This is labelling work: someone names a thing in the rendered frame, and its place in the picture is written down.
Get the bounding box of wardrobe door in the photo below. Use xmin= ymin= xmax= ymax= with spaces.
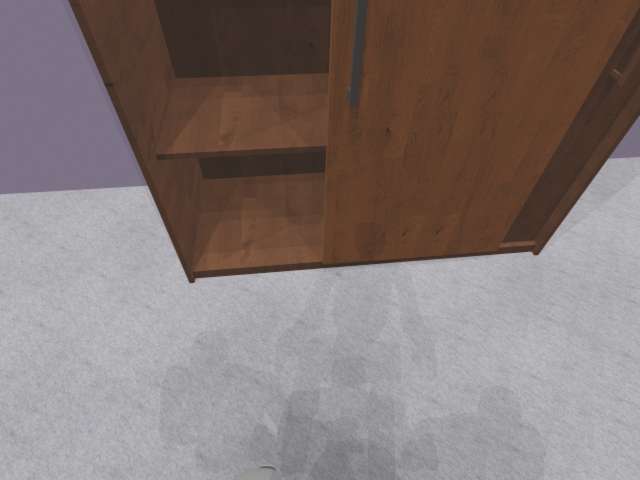
xmin=322 ymin=0 xmax=640 ymax=265
xmin=502 ymin=7 xmax=640 ymax=243

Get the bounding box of handle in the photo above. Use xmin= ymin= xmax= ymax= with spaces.
xmin=348 ymin=0 xmax=368 ymax=107
xmin=617 ymin=47 xmax=640 ymax=87

